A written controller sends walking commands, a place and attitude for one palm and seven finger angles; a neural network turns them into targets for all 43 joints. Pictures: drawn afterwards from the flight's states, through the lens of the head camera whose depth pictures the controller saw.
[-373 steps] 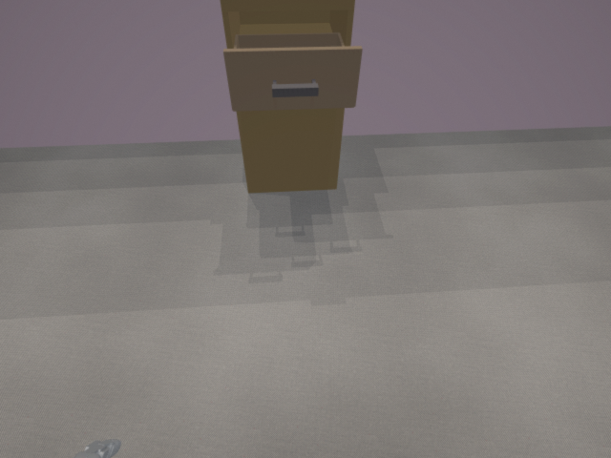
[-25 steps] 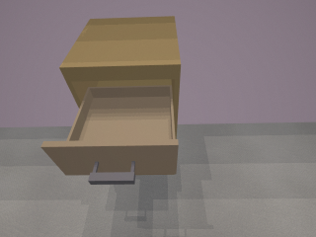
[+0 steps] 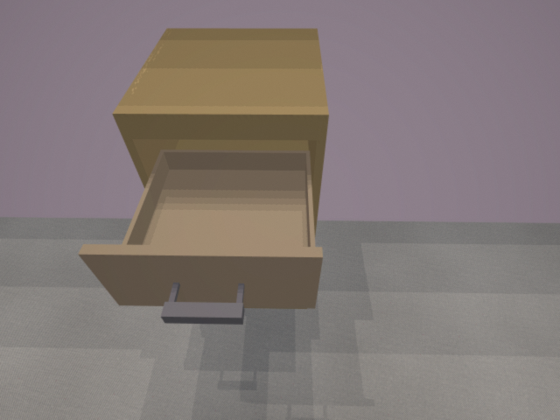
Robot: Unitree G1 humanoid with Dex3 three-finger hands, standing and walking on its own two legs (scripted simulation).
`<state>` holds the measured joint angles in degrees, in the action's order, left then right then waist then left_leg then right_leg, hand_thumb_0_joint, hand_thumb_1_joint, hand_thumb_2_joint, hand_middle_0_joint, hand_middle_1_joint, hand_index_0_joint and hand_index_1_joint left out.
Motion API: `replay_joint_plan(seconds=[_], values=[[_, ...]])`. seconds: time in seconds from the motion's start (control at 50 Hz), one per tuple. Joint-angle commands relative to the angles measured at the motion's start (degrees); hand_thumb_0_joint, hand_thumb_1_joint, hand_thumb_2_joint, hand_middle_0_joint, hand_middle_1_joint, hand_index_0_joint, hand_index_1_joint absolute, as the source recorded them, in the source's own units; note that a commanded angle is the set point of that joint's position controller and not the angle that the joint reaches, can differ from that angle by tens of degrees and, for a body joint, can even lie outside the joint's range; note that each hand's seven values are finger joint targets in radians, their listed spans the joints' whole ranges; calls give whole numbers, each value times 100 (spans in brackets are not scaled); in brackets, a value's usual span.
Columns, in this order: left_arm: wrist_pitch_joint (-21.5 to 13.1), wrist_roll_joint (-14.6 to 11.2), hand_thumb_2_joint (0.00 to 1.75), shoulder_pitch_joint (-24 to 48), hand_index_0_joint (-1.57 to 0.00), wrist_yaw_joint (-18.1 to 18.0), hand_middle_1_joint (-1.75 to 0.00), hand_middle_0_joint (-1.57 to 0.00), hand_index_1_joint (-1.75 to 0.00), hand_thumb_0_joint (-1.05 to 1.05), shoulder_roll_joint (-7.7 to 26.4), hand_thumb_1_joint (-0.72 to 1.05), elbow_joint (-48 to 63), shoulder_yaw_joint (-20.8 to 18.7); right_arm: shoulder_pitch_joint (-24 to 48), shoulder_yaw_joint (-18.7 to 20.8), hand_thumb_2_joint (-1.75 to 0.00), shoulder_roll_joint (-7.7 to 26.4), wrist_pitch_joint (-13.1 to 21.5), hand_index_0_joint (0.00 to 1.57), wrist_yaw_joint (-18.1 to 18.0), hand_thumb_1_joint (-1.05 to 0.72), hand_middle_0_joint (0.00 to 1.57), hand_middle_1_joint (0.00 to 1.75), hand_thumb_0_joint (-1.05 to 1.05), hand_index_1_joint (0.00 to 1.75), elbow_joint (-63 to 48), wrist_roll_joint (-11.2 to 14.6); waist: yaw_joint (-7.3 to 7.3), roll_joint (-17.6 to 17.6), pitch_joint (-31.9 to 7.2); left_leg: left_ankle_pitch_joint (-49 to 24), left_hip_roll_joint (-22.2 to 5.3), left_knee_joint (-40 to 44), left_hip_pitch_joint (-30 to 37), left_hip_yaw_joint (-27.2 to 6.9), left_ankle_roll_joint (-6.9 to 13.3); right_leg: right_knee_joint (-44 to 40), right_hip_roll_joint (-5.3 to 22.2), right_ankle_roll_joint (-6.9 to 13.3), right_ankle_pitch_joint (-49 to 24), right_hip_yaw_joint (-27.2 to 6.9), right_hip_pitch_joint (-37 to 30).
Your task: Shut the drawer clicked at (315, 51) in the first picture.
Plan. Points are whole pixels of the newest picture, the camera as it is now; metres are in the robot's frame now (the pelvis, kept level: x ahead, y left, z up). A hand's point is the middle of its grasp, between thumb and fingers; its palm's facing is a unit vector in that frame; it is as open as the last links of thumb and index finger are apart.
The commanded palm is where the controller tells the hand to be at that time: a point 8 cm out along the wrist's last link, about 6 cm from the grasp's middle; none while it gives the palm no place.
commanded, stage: raise the hand and make a fist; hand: left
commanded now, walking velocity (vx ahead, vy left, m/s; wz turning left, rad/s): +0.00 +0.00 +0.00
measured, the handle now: (206, 300) +0.32 +0.15 -0.06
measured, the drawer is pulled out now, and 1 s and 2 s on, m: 0.30 0.30 0.30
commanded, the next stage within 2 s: bring the fist close to the handle in 1.98 s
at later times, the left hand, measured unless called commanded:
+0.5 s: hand out of the picture +0.12 +0.14 -0.05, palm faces +0.00 -1.00 +0.08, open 5.9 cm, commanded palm +0.10 +0.21 -0.04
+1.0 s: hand (159, 409) +0.14 +0.17 -0.01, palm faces +0.07 -1.00 +0.01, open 3.5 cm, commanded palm +0.10 +0.21 +0.00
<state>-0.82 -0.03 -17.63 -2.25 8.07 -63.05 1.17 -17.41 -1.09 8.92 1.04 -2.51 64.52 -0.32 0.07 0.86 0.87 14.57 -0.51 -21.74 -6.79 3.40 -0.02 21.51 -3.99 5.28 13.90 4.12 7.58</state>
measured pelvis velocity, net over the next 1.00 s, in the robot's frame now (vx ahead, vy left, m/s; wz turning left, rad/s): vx -0.04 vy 0.04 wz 0.02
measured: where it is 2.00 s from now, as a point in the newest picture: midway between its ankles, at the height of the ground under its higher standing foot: outside the picture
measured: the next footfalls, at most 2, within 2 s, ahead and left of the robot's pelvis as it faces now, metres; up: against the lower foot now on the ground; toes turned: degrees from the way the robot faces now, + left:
none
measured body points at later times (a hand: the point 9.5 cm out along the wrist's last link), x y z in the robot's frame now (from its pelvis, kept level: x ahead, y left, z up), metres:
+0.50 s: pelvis -0.05 +0.03 -0.08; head -0.01 +0.03 +0.37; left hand +0.12 +0.19 -0.05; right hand +0.22 -0.21 -0.09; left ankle -0.03 +0.12 -0.74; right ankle -0.02 -0.05 -0.74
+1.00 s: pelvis -0.04 +0.04 -0.08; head +0.01 +0.04 +0.37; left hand +0.13 +0.22 -0.01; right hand +0.12 -0.19 -0.16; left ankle -0.03 +0.12 -0.74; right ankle -0.02 -0.05 -0.74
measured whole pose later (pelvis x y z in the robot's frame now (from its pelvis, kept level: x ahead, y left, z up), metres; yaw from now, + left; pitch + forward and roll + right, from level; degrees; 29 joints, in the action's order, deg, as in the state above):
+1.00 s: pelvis -0.04 +0.04 -0.08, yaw +1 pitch +13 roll -2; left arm -21.3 -7.5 -36.5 -0.7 7.2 16.4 5.8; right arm -17.6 -0.9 13.3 8.9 -0.7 27.2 0.8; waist 1.1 2.4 -7.3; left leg 29.2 0.9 -61.4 -45.3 2.2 3.6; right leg 59.3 -0.3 2.8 27.6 6.2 44.7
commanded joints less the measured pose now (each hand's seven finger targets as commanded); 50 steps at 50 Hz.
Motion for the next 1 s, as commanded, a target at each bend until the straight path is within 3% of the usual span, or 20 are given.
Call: replay_joint_plan(seconds=[0.0, 0.04, 0.06, 0.08, 0.1, 0.12, 0.14, 0.16, 0.2, 0.26, 0.28, 0.32, 0.36, 0.42, 0.52, 0.58, 0.68, 0.76, 0.86, 0.98], values=[[-84, 16, 90, -320, -20, -17, -30, -20, -30, 0, 625, 90, 227, -119, -502, 40, -90, 432, 80, 20, 0, -90, 20, 30, 0, 30, -70, -10, 11, -113, 272, -752, -499, 248, -259, -496, 177, -420, 1027, -272, -1388, -1040, 79], [-86, 9, 90, -347, -20, -17, -30, -20, -30, 0, 632, 90, 223, -118, -504, 39, -90, 435, 89, 20, -4, -90, 20, 30, 0, 30, -64, -9, -1, -74, 258, -813, -502, 239, -260, -503, 181, -397, 1032, -282, -1459, -1020, 57], [-248, 90, 90, -685, -20, -278, -30, -20, -30, 0, 739, 90, -8, -216, 62, 147, -90, 591, 113, 20, 37, -90, 20, 30, 0, 30, -405, 28, -129, -621, 637, 22, -420, -1066, -1071, 64, -58, -254, 1432, -1071, -4931, -1277, 56], [-1477, -1189, 90, 3298, -22, -78, -32, -22, -32, 0, 1718, 90, 8262, -413, 241, 228, -90, 1655, 969, 20, -222, -90, 20, 30, 0, 30, -2522, 288, 481, 712, -2228, -1260, 117, -131, 554, -274, 267, 349, 974, -497, -3061, -1047, -384], [-1235, -691, 90, 1233, -24, -356, -34, -24, -34, 0, 1407, 90, 7206, -459, 724, 167, -90, 1184, 1388, 20, -374, -90, 20, 30, 0, 30, -2315, 147, -88, 1914, -2340, -1941, 65, -143, 774, -157, 281, 475, 549, -185, -1714, -834, -276], [-515, -825, 90, -337, -26, -592, -37, -26, -37, 0, 353, 90, 6175, 113, 661, 253, -90, 1005, 1589, 20, -320, -90, 20, 30, 0, 30, -2311, 256, 100, 1389, -1458, -2098, -82, -248, 149, -410, 136, 443, 490, -246, -1019, -428, 207], [-456, -954, 90, -489, -28, -478, -39, -28, -39, 0, -332, 90, 5897, 484, 480, 210, -90, 1117, 1612, 20, -287, -90, 20, 30, 0, 30, -2151, 275, 171, 392, -664, -1676, -77, -476, -232, -413, 205, 427, 497, -371, -994, -218, 752], [-754, -1056, 90, -25, -30, -401, -41, -30, -41, 0, -41, 90, 6288, 343, 650, 278, -90, 1268, 1724, 20, -248, -90, 20, 30, 0, 30, -2446, 244, 346, -428, -115, -1052, -25, -737, -637, -566, 294, 442, 507, -462, -659, -235, 1350], [-1385, -1045, 90, -479, -34, -104, -45, -34, -45, 0, -151, 90, 5795, 195, 597, 432, -90, 1334, 1854, 20, -163, -90, 20, 30, 0, 30, -2742, 70, 398, -1583, -212, -203, 61, -1327, -1474, -580, 263, 769, 530, -566, 337, -184, 2158], [-2542, -1277, 90, -2240, -40, 662, -52, -40, -52, 0, -652, 90, 5737, 264, 1012, 494, -90, 1179, 1956, 20, 131, -90, 20, 30, 0, 30, -3411, 25, -239, -1531, -794, 65, 176, -2005, -2598, -442, 55, 1753, 529, -470, 306, -216, 2179], [-2979, -1351, 90, -2466, -42, 941, -54, -42, -54, 0, -565, 90, 5845, 111, 1071, 542, -90, 1159, 1926, 20, 227, -90, 20, 30, 0, 30, -3518, 33, -294, -1545, -987, 18, 191, -2268, -2886, -422, 12, 2115, 517, -454, -40, -217, 2204], [-3723, -1209, 90, -2692, -46, 1376, -58, -46, -58, 0, -122, 90, 5955, -268, 1178, 649, -90, 1144, 1799, 20, 449, -90, 20, 30, 0, 30, -3710, 29, -396, -761, -1197, -128, 239, -2765, -3275, -330, -70, 2757, 557, -359, -658, -333, 2391], [-3597, -948, 90, -2627, -50, 1328, -62, -50, -62, 0, 34, 90, 6404, -222, 1482, 630, -90, 1152, 1517, 20, 496, -90, 20, 30, 0, 30, -4203, 68, -468, -273, -1239, 14, 303, -2927, -3519, -130, 19, 3031, 514, -261, -200, -329, 2637], [-3036, -743, 90, -1636, -56, 881, -69, -56, -69, 0, 270, 90, 7563, -128, 1576, 535, -90, 1092, 1154, 20, 373, -90, 20, 30, 0, 30, -4765, 148, -309, -106, -1158, 915, 315, -3052, -3882, -189, 124, 2827, 519, -249, 1241, -646, 3065], [-3349, -659, 90, -563, -66, 291, -80, -66, -80, 0, 29, 90, 9272, 302, 874, 420, -90, 999, 1046, 20, 219, -90, 20, 30, 0, 30, -4871, 55, 138, 221, -2039, 306, 46, -3390, -3239, -631, 210, 3322, 327, -267, 518, -322, 3587], [-3430, -684, 90, -565, -72, 522, -86, -72, -86, 0, -166, 90, 9085, 796, 844, 299, -90, 1045, 1191, 20, 204, -90, 20, 30, 0, 30, -4781, 48, 320, 236, -1848, 400, -10, -3488, -3358, -784, 228, 3288, 331, -276, 659, -282, 3767], [-2427, -667, 90, -1283, -82, 957, -97, -82, -97, 0, 46, 90, 8458, 790, 856, 218, -90, 1103, 1177, 20, 159, -90, 20, 30, 0, 30, -4892, 182, 141, -50, -1848, 782, 42, -3188, -3586, -797, 211, 2992, 369, -319, 1008, -260, 3249], [-1764, -772, 90, -1617, -90, 631, -106, -90, -106, 0, 251, 90, 8681, 216, 1032, 165, -90, 966, 1008, 20, 103, -90, 20, 30, 0, 30, -5029, 213, -162, -286, -1925, 629, 103, -2924, -3597, -702, 183, 2836, 400, -327, 978, -239, 2683], [-2223, -807, 90, -1808, -100, 163, -117, -100, -117, 0, 88, 90, 9232, 231, 889, 191, -90, 895, 1129, 20, 123, -90, 20, 30, 0, 30, -4934, 111, -140, -181, -1859, 330, 45, -2931, -3463, -623, 174, 2889, 384, -317, 724, -192, 2697], [-2600, -689, 90, -2265, -112, 290, -130, -112, -130, 0, -11, 90, 9309, 663, 703, 285, -90, 1043, 1269, 20, 200, -90, 20, 30, 0, 30, -4907, 125, 33, -122, -1734, 337, 29, -2994, -3399, -622, 189, 2885, 425, -322, 697, -209, 2846]])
